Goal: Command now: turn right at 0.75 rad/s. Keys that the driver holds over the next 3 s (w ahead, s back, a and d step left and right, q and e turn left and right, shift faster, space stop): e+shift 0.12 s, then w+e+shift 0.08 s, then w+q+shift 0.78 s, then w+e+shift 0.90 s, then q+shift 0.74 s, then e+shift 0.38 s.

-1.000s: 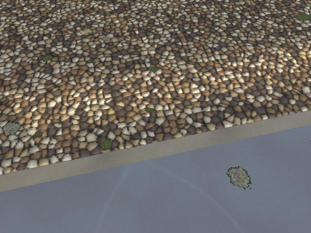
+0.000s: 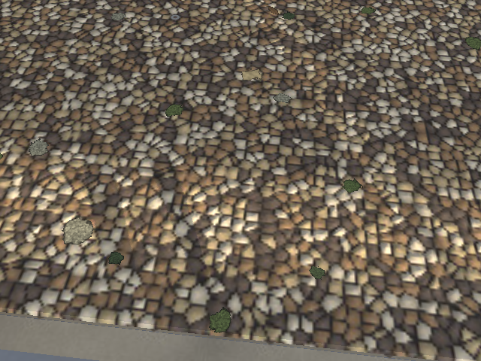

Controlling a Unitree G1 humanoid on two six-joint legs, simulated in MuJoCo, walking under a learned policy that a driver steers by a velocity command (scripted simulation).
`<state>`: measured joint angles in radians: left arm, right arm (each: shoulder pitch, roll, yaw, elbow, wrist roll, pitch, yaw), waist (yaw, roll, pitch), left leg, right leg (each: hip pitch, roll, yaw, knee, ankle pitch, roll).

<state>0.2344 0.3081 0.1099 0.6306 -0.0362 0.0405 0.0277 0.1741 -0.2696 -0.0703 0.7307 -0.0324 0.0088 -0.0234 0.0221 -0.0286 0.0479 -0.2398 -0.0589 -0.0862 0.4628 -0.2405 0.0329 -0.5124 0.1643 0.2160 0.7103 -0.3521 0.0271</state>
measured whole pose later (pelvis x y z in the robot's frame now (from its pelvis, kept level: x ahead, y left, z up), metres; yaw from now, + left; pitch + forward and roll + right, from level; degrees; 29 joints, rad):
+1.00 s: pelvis +0.47 -0.07 -0.02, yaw +15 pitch +0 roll +1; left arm 0.17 0.23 -0.01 0.67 0.06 -0.08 -0.01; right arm 0.35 -0.33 -0.08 0.80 -0.02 -0.01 0.01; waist -0.02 0.00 0.05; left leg -0.30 -0.20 0.04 0.58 -0.26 0.19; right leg -0.45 -0.10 0.09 1.35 -0.32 0.02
